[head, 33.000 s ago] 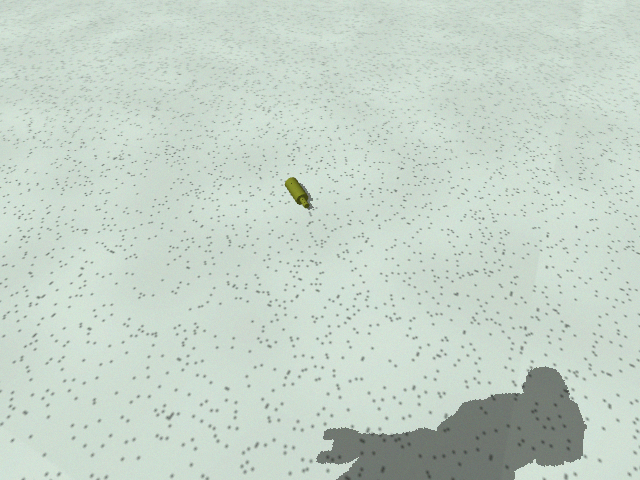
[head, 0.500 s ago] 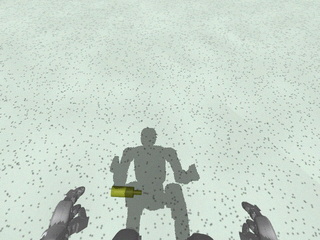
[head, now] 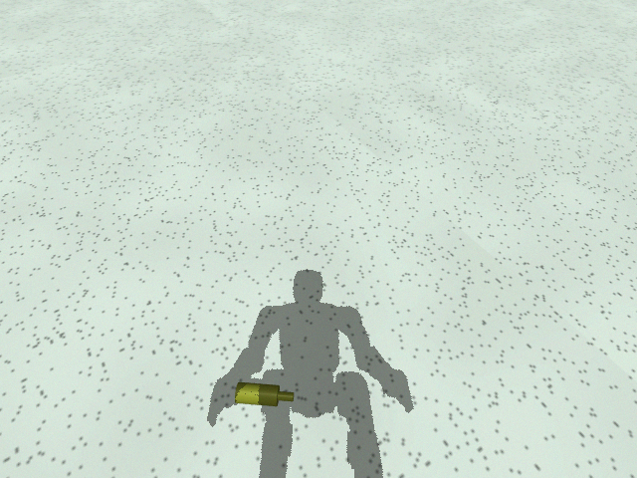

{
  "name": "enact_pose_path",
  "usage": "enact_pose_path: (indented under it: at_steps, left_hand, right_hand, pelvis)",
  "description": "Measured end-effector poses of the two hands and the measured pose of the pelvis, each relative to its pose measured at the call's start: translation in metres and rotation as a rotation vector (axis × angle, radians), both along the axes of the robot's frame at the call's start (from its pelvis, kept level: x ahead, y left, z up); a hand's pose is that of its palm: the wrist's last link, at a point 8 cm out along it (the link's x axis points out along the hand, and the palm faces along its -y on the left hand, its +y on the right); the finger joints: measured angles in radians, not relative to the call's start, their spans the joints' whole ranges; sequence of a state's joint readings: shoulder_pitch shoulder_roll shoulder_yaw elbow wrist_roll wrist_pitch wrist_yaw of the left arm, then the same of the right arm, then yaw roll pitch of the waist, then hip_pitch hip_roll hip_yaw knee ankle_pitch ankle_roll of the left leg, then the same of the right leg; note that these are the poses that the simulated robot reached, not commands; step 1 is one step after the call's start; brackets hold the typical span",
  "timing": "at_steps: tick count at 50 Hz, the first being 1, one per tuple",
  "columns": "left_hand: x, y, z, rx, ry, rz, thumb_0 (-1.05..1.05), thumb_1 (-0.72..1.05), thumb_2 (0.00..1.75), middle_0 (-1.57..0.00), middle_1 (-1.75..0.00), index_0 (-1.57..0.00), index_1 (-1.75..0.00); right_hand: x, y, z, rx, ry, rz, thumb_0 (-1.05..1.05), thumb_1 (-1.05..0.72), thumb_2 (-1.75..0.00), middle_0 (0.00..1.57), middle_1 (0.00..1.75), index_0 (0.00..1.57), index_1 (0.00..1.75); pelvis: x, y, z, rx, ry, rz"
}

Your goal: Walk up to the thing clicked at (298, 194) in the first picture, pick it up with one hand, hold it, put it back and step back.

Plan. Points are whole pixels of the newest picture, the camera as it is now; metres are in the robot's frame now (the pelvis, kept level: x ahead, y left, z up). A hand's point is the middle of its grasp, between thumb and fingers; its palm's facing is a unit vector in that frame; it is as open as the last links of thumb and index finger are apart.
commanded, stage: stand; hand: left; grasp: from above
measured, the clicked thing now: (265, 394) +0.45 +0.18 -0.74
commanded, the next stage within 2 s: step back in 1.92 s
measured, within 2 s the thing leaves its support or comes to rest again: neither
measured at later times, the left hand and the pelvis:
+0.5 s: hand out of the picture +0.06 +0.23 -0.15, palm faces +0.05 -0.94 -0.33, open 7.3 cm; pelvis +0.01 -0.01 +0.01, yaw +0 degrees
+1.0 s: hand out of the picture +0.08 +0.23 -0.15, palm faces +0.04 -0.94 -0.34, open 7.3 cm; pelvis +0.02 -0.01 +0.01, yaw +0 degrees
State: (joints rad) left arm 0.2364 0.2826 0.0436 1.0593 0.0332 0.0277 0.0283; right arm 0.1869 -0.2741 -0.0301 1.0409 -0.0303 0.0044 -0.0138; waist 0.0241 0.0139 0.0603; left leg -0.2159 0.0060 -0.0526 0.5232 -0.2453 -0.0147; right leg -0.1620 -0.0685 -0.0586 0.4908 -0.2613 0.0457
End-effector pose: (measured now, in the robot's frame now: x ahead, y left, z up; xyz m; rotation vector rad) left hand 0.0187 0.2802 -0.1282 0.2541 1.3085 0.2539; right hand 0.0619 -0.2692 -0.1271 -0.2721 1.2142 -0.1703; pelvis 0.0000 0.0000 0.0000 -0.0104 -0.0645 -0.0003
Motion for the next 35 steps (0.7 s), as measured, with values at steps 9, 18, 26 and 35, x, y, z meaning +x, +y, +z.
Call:
enact_pose_path:
  at_steps: [9, 18, 26, 35]
  left_hand:
    - [-0.005, -0.001, 0.007, 0.019, 0.023, 0.013, 0.0, 0.91, 0.9, -0.2, -0.3, -0.21, -0.31]
    - [0.017, -0.003, 0.01, 0.021, -0.012, 0.0, 0.0, 0.91, 0.9, -0.2, -0.3, -0.21, -0.3]
    - [0.038, -0.005, 0.011, 0.011, -0.039, -0.009, 0.0, 0.91, 0.9, -0.2, -0.3, -0.21, -0.31]
    - [0.051, -0.006, 0.014, 0.011, -0.043, -0.022, 0.0, 0.91, 0.9, -0.2, -0.3, -0.21, -0.31]
  right_hand:
    - [0.0, -0.008, 0.0, 0.007, 0.02, -0.006, 0.01, -0.9, -0.9, 0.2, 0.3, 0.21, 0.3]
    - [0.0, -0.02, 0.004, -0.012, 0.037, -0.01, 0.01, -0.9, -0.9, 0.2, 0.3, 0.21, 0.3]
    - [0.002, -0.026, 0.008, -0.026, 0.048, -0.008, 0.01, -0.9, -0.9, 0.2, 0.3, 0.21, 0.3]
    - [0.012, -0.027, 0.008, -0.025, 0.045, -0.004, 0.01, -0.9, -0.9, 0.2, 0.3, 0.21, 0.3]
  pelvis:
    - [0.001, -0.006, 0.005, 0.002, -0.012, 0.006]
    - [0.004, -0.01, 0.007, 0.001, -0.012, 0.008]
    - [0.009, -0.012, 0.008, 0.003, -0.006, 0.006]
    - [0.013, -0.013, 0.01, 0.003, 0.002, 0.005]
